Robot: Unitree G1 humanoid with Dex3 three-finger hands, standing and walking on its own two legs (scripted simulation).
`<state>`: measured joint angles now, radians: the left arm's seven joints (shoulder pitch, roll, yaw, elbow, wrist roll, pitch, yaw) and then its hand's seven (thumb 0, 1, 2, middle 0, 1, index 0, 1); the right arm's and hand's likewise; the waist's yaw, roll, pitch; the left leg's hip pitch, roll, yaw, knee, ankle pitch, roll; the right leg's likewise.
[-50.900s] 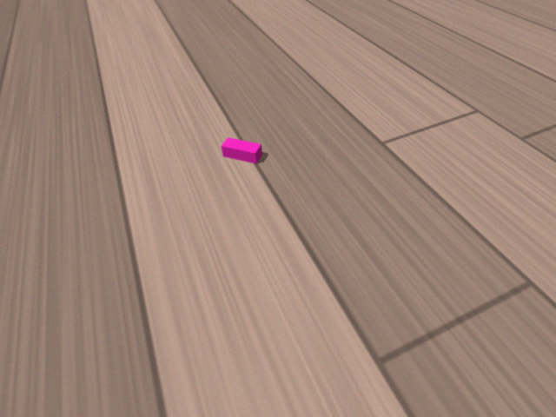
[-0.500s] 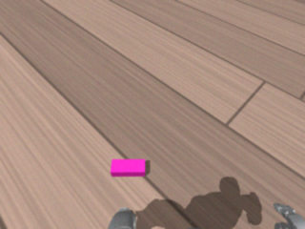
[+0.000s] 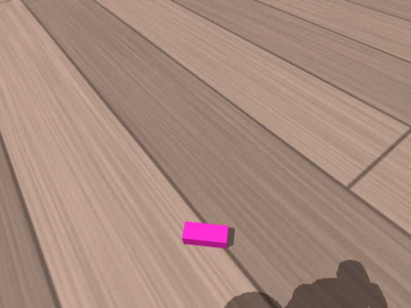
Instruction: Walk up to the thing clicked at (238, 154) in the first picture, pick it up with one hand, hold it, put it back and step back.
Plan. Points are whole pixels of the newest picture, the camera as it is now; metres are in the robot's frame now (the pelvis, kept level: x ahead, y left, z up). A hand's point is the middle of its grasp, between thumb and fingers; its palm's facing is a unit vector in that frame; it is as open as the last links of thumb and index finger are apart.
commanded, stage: walk up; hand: left
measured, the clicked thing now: (205, 234) +0.54 +0.12 -0.72
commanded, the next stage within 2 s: stand in 1.84 s
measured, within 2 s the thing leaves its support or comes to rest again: neither
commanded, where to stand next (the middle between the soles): +0.13 -0.09 m, yaw -4 degrees
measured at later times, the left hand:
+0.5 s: hand out of the picture +0.15 +0.23 -0.14, palm faces -0.07 -0.91 -0.40, open 7.4 cm
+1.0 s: hand out of the picture +0.09 +0.24 -0.15, palm faces +0.00 -0.94 -0.33, open 7.4 cm
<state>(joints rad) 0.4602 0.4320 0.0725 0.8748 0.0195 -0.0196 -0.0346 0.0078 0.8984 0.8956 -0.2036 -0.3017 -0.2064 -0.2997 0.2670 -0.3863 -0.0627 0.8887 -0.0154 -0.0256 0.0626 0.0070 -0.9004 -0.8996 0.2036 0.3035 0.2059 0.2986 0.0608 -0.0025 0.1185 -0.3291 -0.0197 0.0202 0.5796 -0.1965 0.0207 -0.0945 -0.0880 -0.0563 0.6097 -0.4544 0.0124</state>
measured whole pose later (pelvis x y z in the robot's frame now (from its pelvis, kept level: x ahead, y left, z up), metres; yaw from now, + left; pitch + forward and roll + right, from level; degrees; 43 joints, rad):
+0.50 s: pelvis +0.04 -0.03 -0.01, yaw -1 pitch -3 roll +1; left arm 0.12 0.37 0.02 0.88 0.01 -0.01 0.00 0.01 0.90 0.90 -0.20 -0.30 -0.21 -0.30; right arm 0.15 -0.41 -0.03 0.87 0.02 0.02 -0.02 0.00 -0.90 -0.90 0.20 0.30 0.21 0.30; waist -0.01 0.02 0.20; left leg -0.39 -0.02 -0.02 0.93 -0.54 0.02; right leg -0.41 -0.03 0.00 0.69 -0.24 -0.01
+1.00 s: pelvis +0.02 -0.02 +0.01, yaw +0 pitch -4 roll +0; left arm 0.15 0.37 0.01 1.08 0.00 0.01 -0.02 0.01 0.90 0.90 -0.20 -0.30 -0.20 -0.30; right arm 0.17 -0.36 -0.01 1.06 -0.02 -0.01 0.01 0.00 -0.90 -0.90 0.21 0.30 0.21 0.30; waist 0.01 -0.02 0.07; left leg -0.14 0.01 0.00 0.56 -0.36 0.00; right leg -0.30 -0.02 0.02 0.54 -0.19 0.01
